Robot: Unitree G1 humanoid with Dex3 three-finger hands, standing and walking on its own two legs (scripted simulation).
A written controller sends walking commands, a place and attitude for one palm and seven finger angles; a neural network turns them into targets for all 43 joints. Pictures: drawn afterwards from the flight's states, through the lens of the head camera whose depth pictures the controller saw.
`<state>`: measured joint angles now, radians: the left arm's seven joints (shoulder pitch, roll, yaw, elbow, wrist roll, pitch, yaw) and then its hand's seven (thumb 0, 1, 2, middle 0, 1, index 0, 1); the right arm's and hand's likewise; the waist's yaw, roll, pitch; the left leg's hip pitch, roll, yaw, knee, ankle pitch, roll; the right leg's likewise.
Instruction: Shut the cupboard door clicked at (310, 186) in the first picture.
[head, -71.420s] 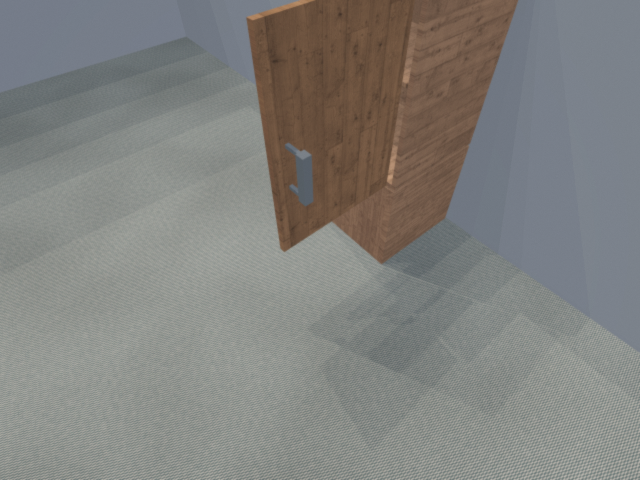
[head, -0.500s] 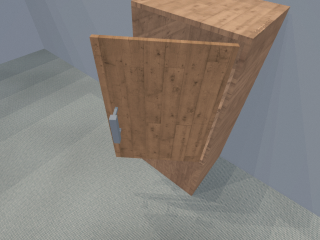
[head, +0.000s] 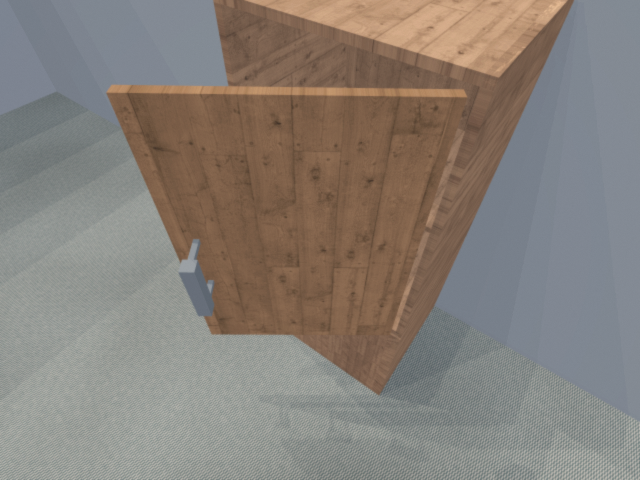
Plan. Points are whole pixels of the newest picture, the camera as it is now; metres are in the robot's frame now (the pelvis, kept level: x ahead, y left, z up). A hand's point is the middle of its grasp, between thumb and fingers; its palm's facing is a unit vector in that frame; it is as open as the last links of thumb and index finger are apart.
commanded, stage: come to a stop and stand still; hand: left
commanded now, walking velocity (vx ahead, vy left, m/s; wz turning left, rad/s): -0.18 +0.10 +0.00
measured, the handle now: (200, 278) +0.44 +0.22 -0.07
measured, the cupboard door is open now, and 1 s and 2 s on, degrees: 36 36 36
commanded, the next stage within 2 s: look again from close up in 0.78 s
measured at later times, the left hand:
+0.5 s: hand out of the picture -0.02 +0.19 -0.18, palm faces +0.06 -0.98 -0.19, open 7.3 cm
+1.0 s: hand out of the picture -0.09 +0.19 -0.18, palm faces +0.02 -0.98 -0.19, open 7.3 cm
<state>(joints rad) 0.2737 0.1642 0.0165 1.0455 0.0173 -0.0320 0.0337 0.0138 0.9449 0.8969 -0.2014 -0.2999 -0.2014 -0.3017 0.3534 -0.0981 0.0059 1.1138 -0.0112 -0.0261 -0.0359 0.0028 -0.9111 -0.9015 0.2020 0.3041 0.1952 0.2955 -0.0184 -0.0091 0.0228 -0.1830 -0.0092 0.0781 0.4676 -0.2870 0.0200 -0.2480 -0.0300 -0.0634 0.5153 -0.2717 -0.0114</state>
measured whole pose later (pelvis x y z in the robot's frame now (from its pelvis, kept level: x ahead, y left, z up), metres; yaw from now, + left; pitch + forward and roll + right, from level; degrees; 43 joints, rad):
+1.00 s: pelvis -0.07 +0.02 +0.00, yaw +3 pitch -1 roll -1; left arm 0.35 0.17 -0.02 1.05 0.04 -0.01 0.02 0.00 0.91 0.90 -0.21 -0.30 -0.21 -0.30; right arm 0.31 -0.17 -0.02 1.05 -0.03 0.00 -0.02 0.00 -0.91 -0.90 0.20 0.30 0.20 0.30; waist -0.02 0.00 0.03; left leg -0.30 -0.02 0.06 0.50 -0.19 0.06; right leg -0.24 -0.03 -0.05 0.51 -0.25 0.01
